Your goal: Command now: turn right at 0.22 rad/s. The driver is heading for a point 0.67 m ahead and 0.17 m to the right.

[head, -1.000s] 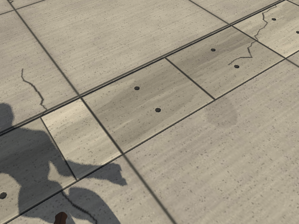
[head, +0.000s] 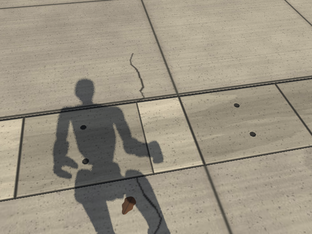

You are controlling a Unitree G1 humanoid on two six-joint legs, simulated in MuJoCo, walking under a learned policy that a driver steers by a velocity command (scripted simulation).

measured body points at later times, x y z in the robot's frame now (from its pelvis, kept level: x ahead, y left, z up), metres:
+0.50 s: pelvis +0.01 +0.04 +0.00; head +0.02 +0.05 +0.45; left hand +0.24 +0.24 -0.10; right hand -0.02 -0.22 -0.11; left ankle -0.01 +0.13 -0.73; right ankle -0.01 -0.14 -0.62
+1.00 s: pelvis +0.18 -0.09 -0.01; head +0.22 -0.11 +0.43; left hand +0.48 +0.00 -0.10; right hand +0.02 -0.32 -0.14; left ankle +0.07 +0.11 -0.63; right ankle +0.20 -0.20 -0.73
